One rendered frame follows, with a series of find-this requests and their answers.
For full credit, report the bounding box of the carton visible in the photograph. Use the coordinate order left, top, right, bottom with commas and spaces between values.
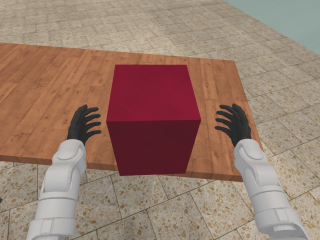
106, 64, 201, 176

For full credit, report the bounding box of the left robot hand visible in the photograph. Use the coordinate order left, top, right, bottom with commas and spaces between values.
66, 104, 102, 146

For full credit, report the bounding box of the right robot hand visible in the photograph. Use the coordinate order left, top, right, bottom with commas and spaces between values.
214, 103, 252, 147

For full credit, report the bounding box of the table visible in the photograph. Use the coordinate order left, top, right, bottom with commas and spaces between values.
0, 42, 265, 203

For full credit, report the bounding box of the robot right forearm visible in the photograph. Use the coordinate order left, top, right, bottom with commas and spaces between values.
233, 138, 311, 240

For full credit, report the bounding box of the robot left forearm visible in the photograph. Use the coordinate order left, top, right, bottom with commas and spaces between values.
26, 139, 87, 240

